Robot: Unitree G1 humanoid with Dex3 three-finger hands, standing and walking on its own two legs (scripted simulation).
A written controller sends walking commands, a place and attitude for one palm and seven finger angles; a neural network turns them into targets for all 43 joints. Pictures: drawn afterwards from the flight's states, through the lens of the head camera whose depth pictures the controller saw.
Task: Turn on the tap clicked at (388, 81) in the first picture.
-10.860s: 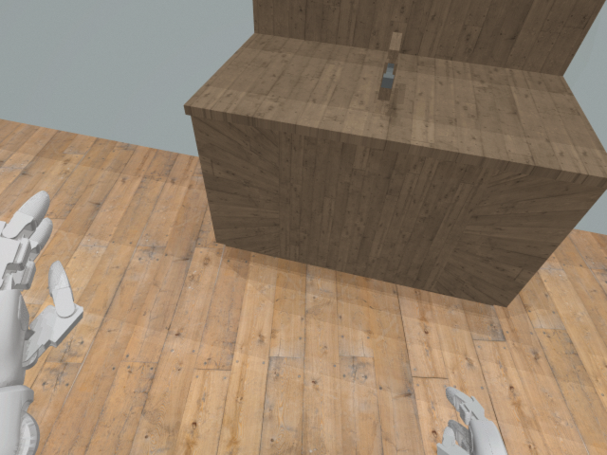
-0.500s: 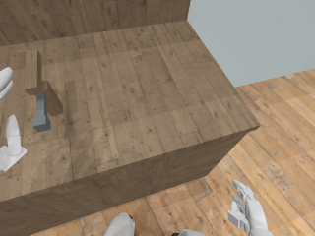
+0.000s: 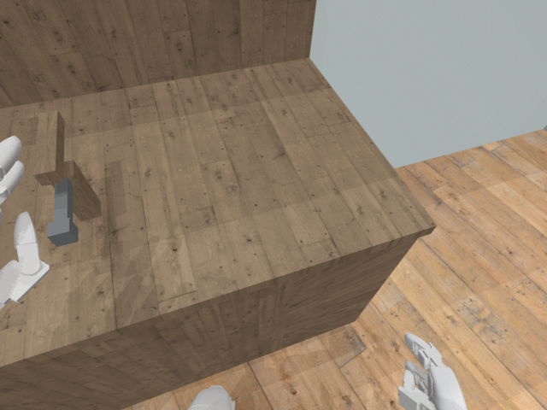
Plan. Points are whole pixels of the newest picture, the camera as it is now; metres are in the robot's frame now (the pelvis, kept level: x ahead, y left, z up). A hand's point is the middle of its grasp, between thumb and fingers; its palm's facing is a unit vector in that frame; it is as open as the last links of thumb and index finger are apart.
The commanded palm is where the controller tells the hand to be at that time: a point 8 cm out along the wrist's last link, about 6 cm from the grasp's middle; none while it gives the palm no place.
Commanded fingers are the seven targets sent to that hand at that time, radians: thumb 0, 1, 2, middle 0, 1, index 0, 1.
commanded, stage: shuffle to correct the standing spot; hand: left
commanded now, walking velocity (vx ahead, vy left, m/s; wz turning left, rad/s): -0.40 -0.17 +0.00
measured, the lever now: (63, 232) +0.33 +0.32 +0.06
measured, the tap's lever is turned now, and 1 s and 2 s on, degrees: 0 0 0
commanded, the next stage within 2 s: come to a stop and stand still in 0.42 s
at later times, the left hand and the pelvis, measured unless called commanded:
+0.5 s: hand (48, 289) +0.20 +0.22 +0.19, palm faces +0.29 -0.80 -0.53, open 7.4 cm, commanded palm +0.13 +0.27 +0.19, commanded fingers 0.00 0.90 0.90 -0.20 -0.30 -0.20 -0.30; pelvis -0.03 -0.01 +0.00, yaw +0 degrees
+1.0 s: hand (30, 330) +0.16 +0.23 +0.17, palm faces +0.40 -0.82 -0.41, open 7.5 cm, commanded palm +0.11 +0.26 +0.19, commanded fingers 0.00 0.90 0.90 -0.20 -0.30 -0.20 -0.30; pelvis -0.05 -0.02 +0.01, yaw +0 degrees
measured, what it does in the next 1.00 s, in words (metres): steps on the spot: left foot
